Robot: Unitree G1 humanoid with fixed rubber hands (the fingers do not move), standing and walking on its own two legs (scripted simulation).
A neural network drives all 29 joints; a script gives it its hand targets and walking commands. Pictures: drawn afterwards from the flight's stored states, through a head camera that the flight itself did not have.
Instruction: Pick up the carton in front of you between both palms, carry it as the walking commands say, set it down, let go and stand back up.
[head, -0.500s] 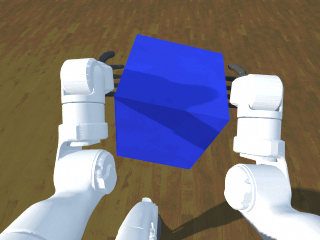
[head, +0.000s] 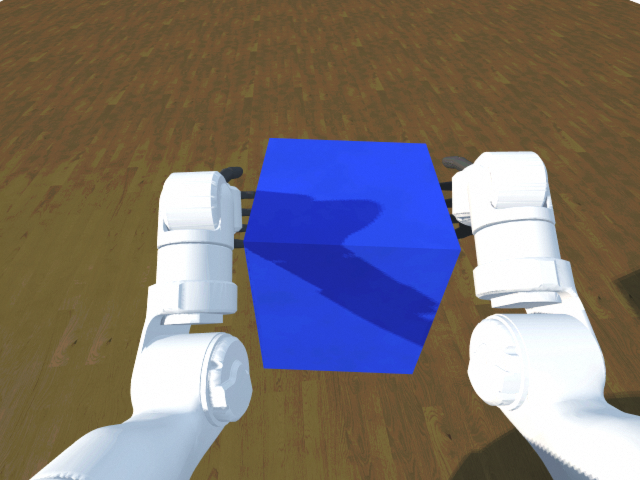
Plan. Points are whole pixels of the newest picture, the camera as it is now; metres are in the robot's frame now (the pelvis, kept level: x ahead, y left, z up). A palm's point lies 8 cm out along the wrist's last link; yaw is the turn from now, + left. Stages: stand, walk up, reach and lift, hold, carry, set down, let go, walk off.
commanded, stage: carry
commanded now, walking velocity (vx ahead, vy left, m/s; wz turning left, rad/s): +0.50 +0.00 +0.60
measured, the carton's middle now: (342, 259) +0.39 -0.02 +0.09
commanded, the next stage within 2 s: none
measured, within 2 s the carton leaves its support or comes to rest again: neither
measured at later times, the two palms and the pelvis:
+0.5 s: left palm (129, 215) +0.49 +0.31 +0.09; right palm (300, 172) +0.58 +0.04 +0.10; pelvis +0.24 +0.09 +0.01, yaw +16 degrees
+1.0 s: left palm (145, 146) +0.70 +0.35 +0.08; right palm (279, 113) +0.82 +0.09 +0.09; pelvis +0.51 +0.12 +0.01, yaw +23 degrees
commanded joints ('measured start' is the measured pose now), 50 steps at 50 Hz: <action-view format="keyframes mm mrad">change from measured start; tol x16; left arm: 1 -788 -1108 -426 -132 -514 -15 -218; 28 -62 -1190 -877 -739 -521 -116 -263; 44 83 -1132 -815 -439 -496 -95 -310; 50 -38 -1226 -834 -549 -538 -149 -313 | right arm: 1 -684 1213 317 -175 449 4 347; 32 316 1269 776 -696 371 -65 366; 50 177 1345 797 -563 415 -97 399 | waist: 1 56 -37 -359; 16 70 -210 -363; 19 21 -69 -448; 20 29 223 -538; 24 19 28 -405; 39 28 146 -150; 44 61 -314 -281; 50 49 -98 -243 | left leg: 1 -316 82 -51 89 115 -12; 9 -297 75 63 -293 279 -27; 17 173 -99 256 -852 502 47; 21 990 348 -505 -751 856 357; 27 641 248 -155 -844 770 169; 38 473 189 -2 -883 733 87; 41 312 136 80 -651 725 41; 44 -239 -41 52 -66 -12 -18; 45 -266 18 -1 31 -21 -4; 50 -138 107 32 -170 195 -19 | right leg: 1 475 -370 473 -260 59 -98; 13 622 -292 -71 -230 484 37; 17 618 -273 -189 81 714 114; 18 442 -264 -170 223 584 141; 20 -166 -100 -52 613 -315 222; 22 -423 -108 114 743 -399 202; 37 -90 -60 4 -23 140 129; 41 295 0 -79 -157 76 92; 44 651 -447 696 -320 -170 -122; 50 323 -321 271 -426 -220 -29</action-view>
